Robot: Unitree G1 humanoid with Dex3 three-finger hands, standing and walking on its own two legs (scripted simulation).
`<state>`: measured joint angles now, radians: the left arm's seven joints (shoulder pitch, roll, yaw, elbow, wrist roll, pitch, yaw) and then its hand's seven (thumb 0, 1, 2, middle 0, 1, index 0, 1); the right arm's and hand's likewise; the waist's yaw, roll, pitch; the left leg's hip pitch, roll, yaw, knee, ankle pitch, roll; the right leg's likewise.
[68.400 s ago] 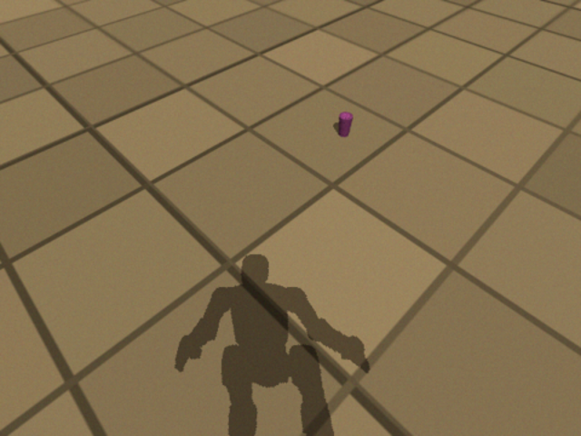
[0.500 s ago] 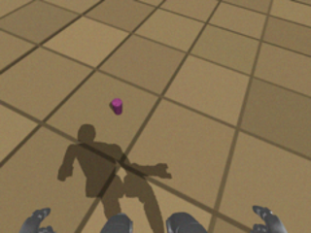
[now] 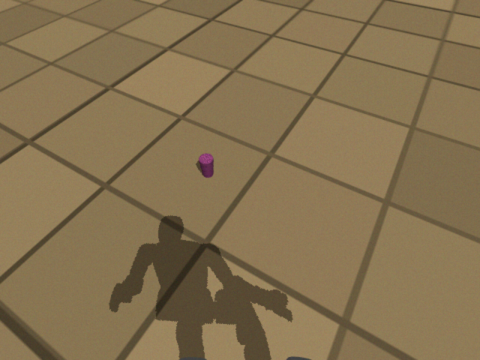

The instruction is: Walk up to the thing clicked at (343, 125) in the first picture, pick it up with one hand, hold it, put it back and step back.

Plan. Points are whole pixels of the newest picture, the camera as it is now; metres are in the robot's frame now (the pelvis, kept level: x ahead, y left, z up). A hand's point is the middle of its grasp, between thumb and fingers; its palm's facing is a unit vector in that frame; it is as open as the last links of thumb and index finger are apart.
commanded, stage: step back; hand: left
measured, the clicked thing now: (207, 166) +1.09 +0.22 -0.69
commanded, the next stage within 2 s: stand in 0.82 s
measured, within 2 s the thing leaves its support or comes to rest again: neither
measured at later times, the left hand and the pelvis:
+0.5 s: hand out of the picture +0.06 +0.27 -0.14, palm faces +0.07 -0.92 -0.38, open 7.4 cm; pelvis +0.02 +0.00 +0.01, yaw +3 degrees
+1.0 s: hand (97, 356) +0.14 +0.27 -0.13, palm faces +0.03 -0.94 -0.34, open 7.4 cm; pelvis +0.04 +0.02 +0.02, yaw +1 degrees
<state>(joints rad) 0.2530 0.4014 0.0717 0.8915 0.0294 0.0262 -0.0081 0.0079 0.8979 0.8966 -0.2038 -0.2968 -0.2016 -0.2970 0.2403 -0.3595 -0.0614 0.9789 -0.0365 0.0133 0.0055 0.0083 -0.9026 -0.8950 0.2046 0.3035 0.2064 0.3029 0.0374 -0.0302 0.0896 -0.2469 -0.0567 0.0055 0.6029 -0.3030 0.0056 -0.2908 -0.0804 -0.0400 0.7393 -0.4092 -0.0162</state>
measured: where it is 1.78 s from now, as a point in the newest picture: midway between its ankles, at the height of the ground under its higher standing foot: outside the picture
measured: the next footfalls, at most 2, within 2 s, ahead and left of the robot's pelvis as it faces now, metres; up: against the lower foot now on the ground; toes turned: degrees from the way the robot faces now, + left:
left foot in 0.48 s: +0.11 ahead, +0.13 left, +0.00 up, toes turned +4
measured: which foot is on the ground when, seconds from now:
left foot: down 0.00-0.20, up 0.22-0.46, down 0.48-1.00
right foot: down 0.00-1.00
